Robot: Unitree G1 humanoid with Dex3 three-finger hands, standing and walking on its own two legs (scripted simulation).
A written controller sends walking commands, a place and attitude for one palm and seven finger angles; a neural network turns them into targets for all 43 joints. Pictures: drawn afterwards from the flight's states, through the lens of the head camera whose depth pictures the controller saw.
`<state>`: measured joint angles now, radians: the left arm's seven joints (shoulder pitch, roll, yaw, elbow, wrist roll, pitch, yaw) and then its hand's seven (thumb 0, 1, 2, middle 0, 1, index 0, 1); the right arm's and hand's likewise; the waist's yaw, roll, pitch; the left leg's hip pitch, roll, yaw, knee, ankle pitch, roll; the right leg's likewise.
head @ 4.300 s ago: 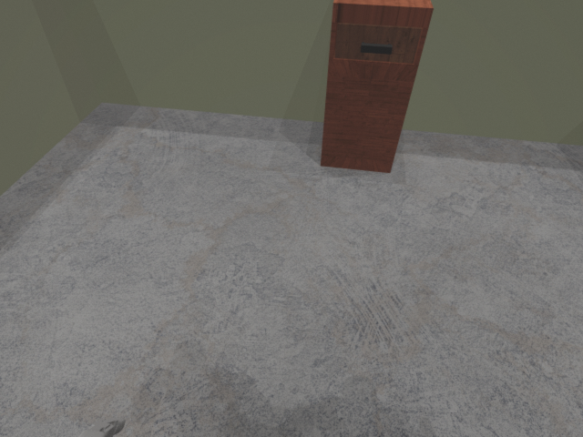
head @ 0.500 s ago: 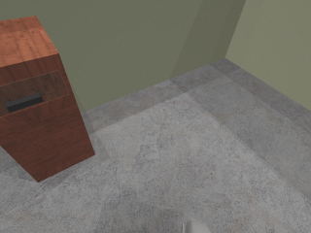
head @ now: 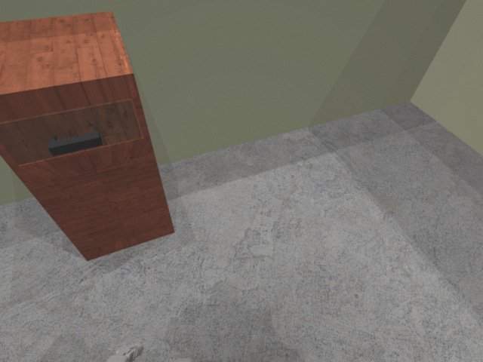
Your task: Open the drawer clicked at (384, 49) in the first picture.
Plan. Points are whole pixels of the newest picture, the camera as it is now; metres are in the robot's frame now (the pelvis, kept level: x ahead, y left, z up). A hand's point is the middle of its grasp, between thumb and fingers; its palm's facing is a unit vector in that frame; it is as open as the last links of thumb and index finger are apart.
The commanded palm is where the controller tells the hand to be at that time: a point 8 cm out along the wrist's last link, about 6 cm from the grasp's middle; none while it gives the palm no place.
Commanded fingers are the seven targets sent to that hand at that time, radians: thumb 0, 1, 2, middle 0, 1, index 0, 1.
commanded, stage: turn to face it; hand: left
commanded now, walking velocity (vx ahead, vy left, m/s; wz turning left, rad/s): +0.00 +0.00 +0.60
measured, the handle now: (75, 138) +0.67 +0.48 -0.09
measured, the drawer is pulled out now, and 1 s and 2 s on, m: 0.00 0.00 0.00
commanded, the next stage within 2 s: take the last steps up to it in 0.58 s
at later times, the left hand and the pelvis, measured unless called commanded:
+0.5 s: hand out of the picture +0.04 +0.22 -0.15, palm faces +0.24 -0.92 -0.31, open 7.4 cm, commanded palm none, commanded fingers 0.00 0.90 0.90 -0.20 -0.30 -0.20 -0.30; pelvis +0.01 -0.01 +0.00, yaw +13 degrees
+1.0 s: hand out of the picture -0.12 +0.15 -0.17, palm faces +0.47 -0.86 -0.19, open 7.4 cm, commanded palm none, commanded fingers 0.00 0.90 0.90 -0.20 -0.30 -0.20 -0.30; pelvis +0.01 +0.01 +0.01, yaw +23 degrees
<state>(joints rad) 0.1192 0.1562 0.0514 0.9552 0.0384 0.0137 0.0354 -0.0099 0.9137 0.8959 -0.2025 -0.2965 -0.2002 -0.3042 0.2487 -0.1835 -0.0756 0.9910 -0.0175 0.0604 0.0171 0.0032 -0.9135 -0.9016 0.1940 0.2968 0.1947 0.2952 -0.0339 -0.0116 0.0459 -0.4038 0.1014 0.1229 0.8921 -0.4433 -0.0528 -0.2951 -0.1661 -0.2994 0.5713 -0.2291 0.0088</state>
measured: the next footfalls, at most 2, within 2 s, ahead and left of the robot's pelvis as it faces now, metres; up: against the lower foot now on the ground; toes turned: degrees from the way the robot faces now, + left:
left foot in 0.06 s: +0.06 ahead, +0.13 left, +0.00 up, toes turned +10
right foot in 0.50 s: +0.06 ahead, -0.11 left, +0.00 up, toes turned +11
